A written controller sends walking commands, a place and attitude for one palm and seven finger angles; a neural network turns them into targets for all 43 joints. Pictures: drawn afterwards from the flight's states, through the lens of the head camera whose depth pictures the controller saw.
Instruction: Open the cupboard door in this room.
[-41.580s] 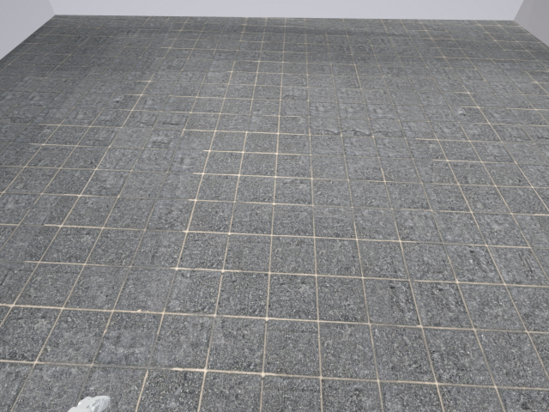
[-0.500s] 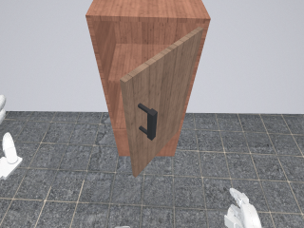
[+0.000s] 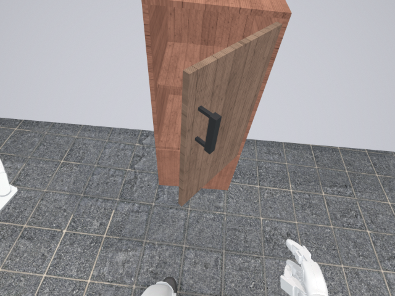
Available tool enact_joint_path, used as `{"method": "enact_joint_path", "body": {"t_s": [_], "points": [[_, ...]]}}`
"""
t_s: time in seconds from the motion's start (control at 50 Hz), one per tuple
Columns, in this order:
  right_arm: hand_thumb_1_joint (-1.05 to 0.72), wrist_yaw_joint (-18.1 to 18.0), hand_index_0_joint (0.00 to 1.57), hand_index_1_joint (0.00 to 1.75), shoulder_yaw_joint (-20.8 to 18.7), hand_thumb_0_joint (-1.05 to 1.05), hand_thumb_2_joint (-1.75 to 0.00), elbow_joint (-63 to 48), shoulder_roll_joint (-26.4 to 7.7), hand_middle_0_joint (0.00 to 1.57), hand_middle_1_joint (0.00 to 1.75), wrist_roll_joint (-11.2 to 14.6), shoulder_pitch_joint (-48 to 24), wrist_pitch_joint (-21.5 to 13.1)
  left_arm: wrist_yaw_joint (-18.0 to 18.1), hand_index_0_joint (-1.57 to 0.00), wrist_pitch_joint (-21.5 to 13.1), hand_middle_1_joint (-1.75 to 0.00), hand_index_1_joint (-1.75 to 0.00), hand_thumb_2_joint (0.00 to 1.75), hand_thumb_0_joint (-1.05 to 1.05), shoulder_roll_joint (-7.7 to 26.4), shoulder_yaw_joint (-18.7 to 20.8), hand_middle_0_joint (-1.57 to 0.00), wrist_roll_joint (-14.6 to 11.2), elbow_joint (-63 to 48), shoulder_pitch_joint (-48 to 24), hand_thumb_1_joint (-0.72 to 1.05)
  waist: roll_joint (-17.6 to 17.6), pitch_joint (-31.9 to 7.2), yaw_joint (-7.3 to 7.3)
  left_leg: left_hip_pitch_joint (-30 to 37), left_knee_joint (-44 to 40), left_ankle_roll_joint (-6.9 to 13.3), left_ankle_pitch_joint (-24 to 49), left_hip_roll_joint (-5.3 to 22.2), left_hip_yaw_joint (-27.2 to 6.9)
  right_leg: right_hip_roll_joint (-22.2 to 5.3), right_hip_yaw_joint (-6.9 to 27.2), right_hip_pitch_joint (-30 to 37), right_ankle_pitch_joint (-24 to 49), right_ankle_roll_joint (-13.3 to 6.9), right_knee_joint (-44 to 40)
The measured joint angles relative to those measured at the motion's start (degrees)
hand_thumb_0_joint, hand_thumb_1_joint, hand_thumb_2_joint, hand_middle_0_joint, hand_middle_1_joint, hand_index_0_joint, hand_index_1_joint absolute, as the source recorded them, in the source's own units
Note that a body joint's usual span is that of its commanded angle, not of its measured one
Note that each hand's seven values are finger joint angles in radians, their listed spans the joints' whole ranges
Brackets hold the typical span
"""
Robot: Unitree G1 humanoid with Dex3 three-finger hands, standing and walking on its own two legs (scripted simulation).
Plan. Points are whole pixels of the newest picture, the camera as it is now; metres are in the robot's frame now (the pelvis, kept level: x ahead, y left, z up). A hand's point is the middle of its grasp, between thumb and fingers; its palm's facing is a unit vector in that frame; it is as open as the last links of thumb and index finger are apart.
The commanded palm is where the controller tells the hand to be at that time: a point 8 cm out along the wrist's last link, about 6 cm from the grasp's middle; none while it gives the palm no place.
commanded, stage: stop stepping back and stand still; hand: left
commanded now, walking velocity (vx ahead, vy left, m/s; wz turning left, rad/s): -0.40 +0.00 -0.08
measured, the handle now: (206, 130) +0.49 +0.02 +0.03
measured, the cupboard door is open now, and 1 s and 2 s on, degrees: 49 49 49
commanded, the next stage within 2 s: let the arm hang, fingers relaxed in 1.64 s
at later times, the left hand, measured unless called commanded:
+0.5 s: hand (24, 260) +0.13 +0.22 +0.18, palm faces +0.28 -0.81 -0.51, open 7.4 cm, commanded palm +0.08 +0.27 +0.19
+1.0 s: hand out of the picture +0.12 +0.27 +0.17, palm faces +0.36 -0.81 -0.45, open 7.4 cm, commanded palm +0.07 +0.31 +0.19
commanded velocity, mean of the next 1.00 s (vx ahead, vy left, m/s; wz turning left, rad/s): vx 0.08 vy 0.02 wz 0.00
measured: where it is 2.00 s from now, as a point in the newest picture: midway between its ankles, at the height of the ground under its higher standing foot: outside the picture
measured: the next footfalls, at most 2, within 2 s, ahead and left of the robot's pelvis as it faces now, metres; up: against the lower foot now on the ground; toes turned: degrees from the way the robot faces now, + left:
right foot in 0.12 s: -0.06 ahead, -0.08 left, +0.00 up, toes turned -7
left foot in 0.24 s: +0.09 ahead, +0.07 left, +0.00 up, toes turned -5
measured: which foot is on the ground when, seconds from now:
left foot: down 0.00-0.10, up 0.12-0.22, down 0.24-0.46, up 0.48-0.74, down 0.76-1.00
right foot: up 0.00-0.10, down 0.12-1.00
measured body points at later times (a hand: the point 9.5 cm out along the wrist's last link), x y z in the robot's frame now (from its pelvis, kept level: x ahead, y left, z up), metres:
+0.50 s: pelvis -0.09 -0.01 +0.01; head -0.09 -0.01 +0.46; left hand +0.11 +0.26 +0.21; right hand +0.02 -0.27 -0.08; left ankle +0.03 +0.08 -0.71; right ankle -0.10 -0.08 -0.73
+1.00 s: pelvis -0.10 +0.02 +0.01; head -0.09 +0.02 +0.46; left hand +0.10 +0.31 +0.20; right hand +0.06 -0.22 -0.07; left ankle -0.10 +0.14 -0.73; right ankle -0.10 -0.08 -0.73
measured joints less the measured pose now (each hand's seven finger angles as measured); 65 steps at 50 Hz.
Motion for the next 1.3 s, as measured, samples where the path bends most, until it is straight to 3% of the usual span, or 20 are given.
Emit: {"method": "enact_joint_path", "body": {"t_s": [0.04,0.08,0.12,0.16,0.2,0.24,0.28,0.32,0.4,0.46,0.48,0.52,0.56,0.6,0.7,0.76,0.8,0.84,1.08,1.3], "points": [[-0.91,0.51,0.20,0.30,0.53,0.01,-0.90,0.01,0.38,0.21,0.30,-0.06,-0.07,-0.36,0.04,-0.21,0.25,-0.30,-0.30,0.90,0.01,-0.39,-0.67,-0.21,-0.70,-0.87,1.01,0.89,-0.15,-1.53,0.38,-0.52,-2.94,-0.55,2.26,0.47,0.65,-0.54,-1.70,4.95,-2.17,-0.85,-7.31],[-0.91,0.72,0.20,0.30,1.06,0.01,-0.90,-0.23,0.73,0.21,0.30,-0.37,-0.43,-0.52,-0.32,-0.21,0.02,-0.30,-0.30,0.90,0.01,-0.20,-1.00,-0.21,-1.36,-1.29,1.87,0.89,-0.95,-2.75,0.88,-1.75,-4.61,-1.39,3.32,0.38,1.86,-1.57,-2.54,10.89,-1.79,-2.20,-20.38],[-0.90,0.78,0.20,0.30,1.73,0.01,-0.90,-0.62,0.80,0.21,0.30,-0.48,-1.74,-0.24,-0.68,-0.21,-0.85,-0.30,-0.30,0.90,0.01,0.57,-0.49,-0.21,-1.33,-1.85,2.34,0.89,-3.40,-2.81,2.49,-5.51,0.51,-3.58,-3.07,-0.46,4.12,-4.17,0.36,13.41,2.86,-4.01,-30.73],[-0.90,0.38,0.20,0.30,1.80,0.01,-0.90,1.12,-0.51,0.21,0.30,-0.74,-2.24,0.35,-1.17,-0.21,-1.13,-0.30,-0.30,0.90,0.01,-0.81,-2.82,-0.21,-0.62,-0.87,1.66,0.89,-1.37,-1.68,2.53,-6.78,10.75,-4.59,-12.72,-1.12,1.72,-3.35,0.82,13.36,5.38,-2.17,-29.77],[-0.91,-0.24,0.20,0.30,2.10,0.01,-0.90,1.72,-0.74,0.21,0.30,0.08,-0.47,1.26,-1.59,-0.22,-0.34,-0.30,-0.30,0.90,0.01,-0.60,-3.73,-0.21,-0.15,-0.67,2.17,0.89,-2.35,-2.18,1.98,-4.16,14.98,-4.20,-15.04,-3.06,1.71,-4.31,1.58,14.02,5.80,-0.73,-29.40],[-0.91,-1.10,0.20,0.30,2.49,0.01,-0.90,0.87,-1.36,0.21,0.30,0.63,1.90,1.56,-1.76,-0.22,0.65,-0.30,-0.30,0.90,0.01,-0.08,-3.07,-0.22,-0.28,-0.71,3.16,0.88,-2.80,-3.18,0.79,2.03,9.11,-3.44,-8.53,-3.75,2.08,-4.64,1.62,13.92,5.15,-0.06,-27.78],[-0.91,-1.81,0.20,0.30,1.82,0.01,-0.90,0.66,-1.71,0.21,0.30,0.98,2.86,0.80,-1.74,-0.22,1.45,-0.30,-0.30,0.90,0.01,0.74,-2.28,-0.22,-0.73,0.64,1.91,0.88,-3.38,-2.90,-0.72,4.60,5.33,-0.63,-9.33,-4.82,2.03,-5.14,1.50,12.17,3.49,0.16,-23.64],[-0.91,-2.01,0.20,0.30,1.54,0.01,-0.90,1.09,-1.46,0.21,0.30,0.72,2.93,-0.09,-1.52,-0.22,1.98,-0.30,-0.30,0.90,0.01,1.15,-1.51,-0.22,-0.99,3.11,0.35,0.88,-4.60,-1.95,-1.51,5.77,2.98,0.54,-7.66,-5.57,2.83,-4.82,2.83,9.91,0.85,0.15,-20.31],[-0.91,-1.50,0.20,0.30,1.74,0.01,-0.90,0.19,-1.40,0.21,0.30,0.04,4.62,-1.10,-0.93,-0.22,3.07,-0.30,-0.30,0.90,0.01,0.74,-0.83,-0.22,-0.71,3.54,2.76,0.89,-4.09,-2.00,-3.34,8.30,-3.87,-0.42,-4.00,-4.88,2.69,-2.95,0.32,8.39,1.14,-0.79,-22.05],[-0.91,-1.22,0.20,0.30,1.42,0.01,-0.90,-0.98,-1.88,0.21,0.30,-0.01,6.06,-0.51,-1.19,-0.21,3.07,-0.30,-0.30,0.90,0.01,0.66,-1.57,-0.21,0.00,2.07,6.36,0.89,-3.17,-2.48,-3.99,7.08,-3.36,-1.62,-8.53,-4.76,2.38,-2.52,-2.30,10.56,6.84,-2.63,-30.16],[-0.91,-1.17,0.20,0.30,1.14,0.01,-0.90,-0.88,-2.21,0.21,0.30,-0.10,6.25,-0.06,-1.45,-0.21,2.90,-0.30,-0.30,0.90,0.01,0.70,-2.04,-0.21,0.25,1.63,7.17,0.89,-2.66,-2.36,-3.85,5.68,-0.28,-2.26,-11.99,-4.63,1.96,-2.36,-2.77,10.60,10.38,-3.70,-31.24],[-0.91,-1.10,0.20,0.30,0.74,0.01,-0.90,0.48,-2.74,0.21,0.30,-0.18,6.69,0.91,-1.75,-0.22,2.36,-0.30,-0.30,0.90,0.01,0.57,-2.76,-0.22,0.60,1.21,8.44,0.89,-2.84,-3.12,-2.17,2.31,11.41,-3.22,-16.06,-4.97,0.98,-2.49,-2.25,9.92,14.38,-5.33,-31.72],[-0.91,-1.27,0.20,0.30,0.48,0.01,-0.90,2.08,-3.43,0.21,0.30,-0.13,7.59,1.54,-1.68,-0.22,1.57,-0.30,-0.30,0.90,0.01,-0.61,-3.55,-0.22,1.02,2.84,8.03,0.88,-2.84,-4.68,-0.91,0.70,20.49,-3.52,-17.07,-4.79,0.75,-2.71,-1.59,9.58,14.64,-5.65,-32.15],[-0.91,-1.85,0.20,0.30,0.24,0.01,-0.90,3.28,-4.05,0.21,0.30,0.09,8.54,1.49,-1.39,-0.22,0.77,-0.30,-0.30,0.90,0.01,-1.94,-4.07,-0.22,1.47,6.26,6.03,0.88,-2.54,-5.98,-0.42,1.85,22.23,-3.20,-16.98,-3.93,1.11,-3.05,-1.57,9.68,14.86,-5.42,-33.01],[-0.91,-2.63,0.20,0.30,-0.35,0.01,-0.90,4.29,-5.06,0.21,0.30,0.38,9.17,0.00,-0.56,-0.22,0.79,-0.30,-0.30,0.90,0.01,-4.28,-4.73,-0.22,2.05,11.77,0.32,0.88,-2.11,-6.27,-0.51,10.45,10.15,-1.33,-18.30,-2.01,2.39,-4.25,-3.00,9.51,14.72,-4.88,-32.86],[-0.91,-2.32,0.20,0.30,-0.59,0.01,-0.90,2.99,-5.77,0.21,0.30,0.31,8.35,-0.78,-0.40,-0.22,0.65,-0.30,-0.30,0.90,0.01,-4.80,-4.90,-0.22,1.74,9.36,0.52,0.89,-0.61,-5.05,-0.95,16.63,0.13,-0.61,-14.92,-0.82,1.58,-3.51,-4.21,8.85,13.61,-4.32,-30.86],[-0.91,-2.02,0.20,0.30,-0.70,0.01,-0.90,2.88,-4.89,0.21,0.30,0.54,6.61,-0.55,-0.56,-0.22,0.20,-0.30,-0.30,0.90,0.01,-4.08,-4.52,-0.22,1.47,7.83,1.25,0.89,-1.56,-3.54,-0.86,17.48,-0.12,-2.98,-14.69,-1.12,1.88,-4.01,-3.90,9.00,13.04,-3.92,-29.76],[-0.91,-1.69,0.20,0.30,-0.28,0.01,-0.90,2.01,-4.18,0.21,0.30,0.67,5.29,-0.42,-0.85,-0.22,0.01,-0.30,-0.30,0.90,0.01,-3.33,-3.90,-0.22,1.43,6.77,2.58,0.89,-2.02,-2.83,-0.67,17.84,0.23,-3.93,-15.51,-1.22,2.55,-4.14,-3.22,9.32,13.27,-3.70,-29.90],[-0.91,-0.65,0.20,0.30,2.29,0.01,-0.90,-1.23,-1.54,0.21,0.30,0.81,1.74,-0.07,-1.56,-0.22,1.29,-0.30,-0.30,0.90,0.01,-2.73,-4.07,-0.22,0.73,7.01,2.40,0.89,-1.51,-1.12,0.10,17.41,-0.05,-2.34,-14.97,-2.16,3.19,-5.02,-2.54,9.86,15.53,-1.80,-32.45],[-0.91,-1.03,0.20,0.30,2.40,0.01,-0.90,-0.75,-1.78,0.21,0.30,0.70,3.14,0.50,-1.36,-0.22,1.98,-0.30,-0.30,0.90,0.01,-2.98,-4.18,-0.22,0.61,6.00,2.74,0.89,-1.21,-0.49,0.39,17.22,-2.17,-1.40,-12.93,-3.12,3.17,-5.87,-2.56,10.18,17.96,-0.83,-35.38]]}}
